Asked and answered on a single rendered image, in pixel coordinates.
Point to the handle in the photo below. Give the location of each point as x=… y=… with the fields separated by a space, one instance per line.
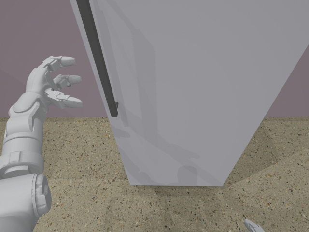
x=92 y=35

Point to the left robot upper arm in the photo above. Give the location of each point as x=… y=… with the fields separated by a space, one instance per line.
x=23 y=200

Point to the robot left forearm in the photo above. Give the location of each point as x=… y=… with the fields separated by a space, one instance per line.
x=23 y=139

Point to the left robot hand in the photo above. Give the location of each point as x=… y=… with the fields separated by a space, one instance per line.
x=40 y=81

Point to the right robot hand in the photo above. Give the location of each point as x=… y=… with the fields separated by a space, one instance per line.
x=252 y=227

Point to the fridge door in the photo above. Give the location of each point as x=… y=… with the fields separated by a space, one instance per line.
x=193 y=79

